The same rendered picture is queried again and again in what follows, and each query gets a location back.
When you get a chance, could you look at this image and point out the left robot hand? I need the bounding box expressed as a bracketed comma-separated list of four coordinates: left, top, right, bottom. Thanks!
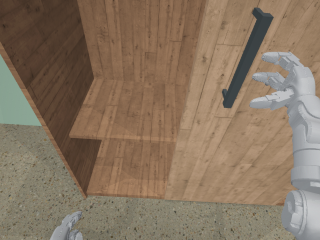
[50, 211, 83, 240]

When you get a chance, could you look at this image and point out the right robot hand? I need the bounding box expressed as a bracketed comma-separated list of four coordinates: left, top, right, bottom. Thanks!
[249, 52, 316, 111]

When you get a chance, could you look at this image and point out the handle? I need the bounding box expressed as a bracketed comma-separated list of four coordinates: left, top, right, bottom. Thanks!
[222, 7, 274, 108]

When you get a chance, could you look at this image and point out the robot right forearm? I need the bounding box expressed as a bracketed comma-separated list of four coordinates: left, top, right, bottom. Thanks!
[286, 95, 320, 194]

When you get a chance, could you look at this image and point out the robot right upper arm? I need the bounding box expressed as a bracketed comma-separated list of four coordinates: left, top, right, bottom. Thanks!
[281, 189, 320, 240]

